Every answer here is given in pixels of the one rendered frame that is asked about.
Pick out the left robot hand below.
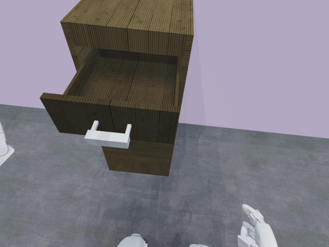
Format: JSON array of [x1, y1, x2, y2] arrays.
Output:
[[0, 122, 14, 166]]

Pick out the left robot shin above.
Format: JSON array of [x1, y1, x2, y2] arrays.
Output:
[[131, 234, 143, 240]]

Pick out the handle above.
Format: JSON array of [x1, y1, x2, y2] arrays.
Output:
[[84, 120, 132, 149]]

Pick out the right robot hand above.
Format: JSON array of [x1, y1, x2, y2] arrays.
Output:
[[237, 204, 278, 247]]

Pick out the robot left thigh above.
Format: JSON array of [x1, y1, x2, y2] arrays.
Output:
[[117, 236, 148, 247]]

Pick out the drawer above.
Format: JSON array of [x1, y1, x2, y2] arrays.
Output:
[[40, 48, 180, 144]]

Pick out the cabinet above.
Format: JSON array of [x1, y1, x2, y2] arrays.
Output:
[[60, 0, 194, 176]]

